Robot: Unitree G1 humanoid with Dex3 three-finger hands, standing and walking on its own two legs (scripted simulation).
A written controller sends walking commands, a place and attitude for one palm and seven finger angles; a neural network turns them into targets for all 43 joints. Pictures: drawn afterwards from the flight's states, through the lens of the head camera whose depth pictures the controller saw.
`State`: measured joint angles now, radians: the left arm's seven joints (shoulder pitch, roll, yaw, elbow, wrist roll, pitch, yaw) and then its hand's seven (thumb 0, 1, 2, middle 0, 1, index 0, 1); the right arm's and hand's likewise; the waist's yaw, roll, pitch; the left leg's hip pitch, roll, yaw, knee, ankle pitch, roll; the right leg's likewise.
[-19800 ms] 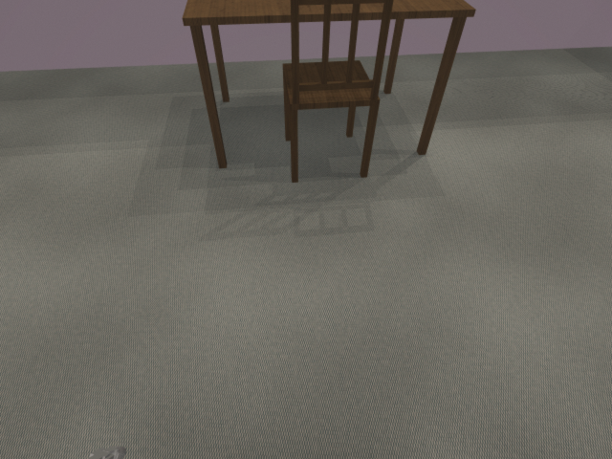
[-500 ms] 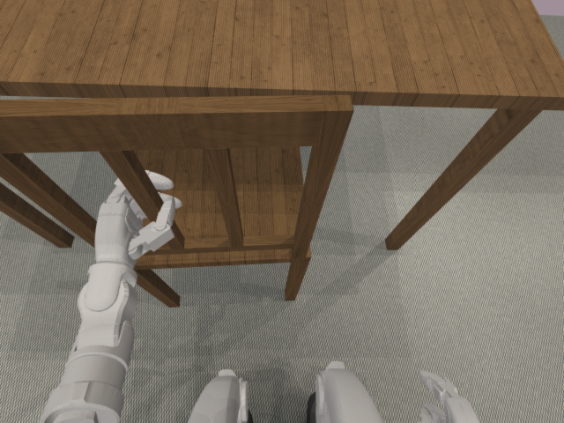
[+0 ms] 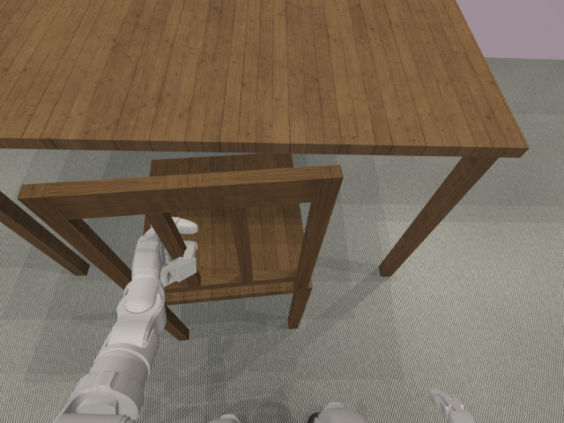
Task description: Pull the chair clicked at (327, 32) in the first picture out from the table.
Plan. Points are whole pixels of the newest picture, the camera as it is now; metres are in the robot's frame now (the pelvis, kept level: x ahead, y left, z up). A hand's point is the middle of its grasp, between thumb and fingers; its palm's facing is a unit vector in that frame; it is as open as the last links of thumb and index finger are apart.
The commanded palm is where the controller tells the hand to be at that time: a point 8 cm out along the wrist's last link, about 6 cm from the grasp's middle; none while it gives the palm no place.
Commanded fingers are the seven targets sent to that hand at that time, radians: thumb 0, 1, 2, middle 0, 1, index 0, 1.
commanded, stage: step backward, pulling the chair out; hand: left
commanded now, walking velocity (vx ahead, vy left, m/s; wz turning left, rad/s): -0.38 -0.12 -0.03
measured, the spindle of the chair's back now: (179, 252) +0.38 +0.17 -0.08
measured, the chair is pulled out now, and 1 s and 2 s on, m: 0.05 0.16 0.30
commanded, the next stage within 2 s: none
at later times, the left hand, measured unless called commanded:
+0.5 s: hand (200, 295) +0.30 +0.12 -0.06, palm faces +0.07 -0.99 -0.14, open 5.4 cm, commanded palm +0.27 +0.18 -0.06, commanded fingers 0.00 0.90 0.90 -0.50 -1.45 -0.50 -1.45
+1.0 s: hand (201, 341) +0.24 +0.12 -0.06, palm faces +0.02 -0.99 -0.16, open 5.4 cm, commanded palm +0.22 +0.17 -0.05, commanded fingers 0.00 0.90 0.90 -0.50 -1.45 -0.50 -1.45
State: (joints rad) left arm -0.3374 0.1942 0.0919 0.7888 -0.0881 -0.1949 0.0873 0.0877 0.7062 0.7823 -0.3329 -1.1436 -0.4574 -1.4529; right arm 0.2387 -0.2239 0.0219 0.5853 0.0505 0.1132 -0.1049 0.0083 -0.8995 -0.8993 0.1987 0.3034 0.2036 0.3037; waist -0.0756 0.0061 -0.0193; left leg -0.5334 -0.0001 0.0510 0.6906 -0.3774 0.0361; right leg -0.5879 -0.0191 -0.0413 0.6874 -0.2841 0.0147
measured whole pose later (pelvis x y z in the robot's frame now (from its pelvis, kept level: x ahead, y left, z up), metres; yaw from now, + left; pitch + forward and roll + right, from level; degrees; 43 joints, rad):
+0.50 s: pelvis -0.04 -0.01 +0.01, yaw -3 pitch +6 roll +0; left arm -0.33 0.17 0.09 0.90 -0.09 -0.24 0.11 0.07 0.69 0.76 -0.32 -1.15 -0.50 -1.45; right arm 0.21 -0.23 0.00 0.66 0.03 0.11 -0.11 0.01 -0.90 -0.90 0.20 0.30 0.20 0.30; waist -0.07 0.02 0.08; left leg -0.40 0.02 0.10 0.59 -0.29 0.02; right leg -0.45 0.00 -0.03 0.54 -0.19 -0.01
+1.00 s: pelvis -0.10 +0.00 +0.00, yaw -1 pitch +2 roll +0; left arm -0.36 0.14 0.00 0.97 -0.06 -0.25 0.13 0.05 0.68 0.75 -0.30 -1.16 -0.50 -1.45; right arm 0.26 -0.27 0.00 0.71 0.05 0.03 -0.10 0.01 -0.90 -0.90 0.20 0.30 0.20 0.30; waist -0.06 0.01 0.09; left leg -0.44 0.00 0.08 0.59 -0.17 0.04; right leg -0.48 -0.03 -0.06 0.56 -0.15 0.00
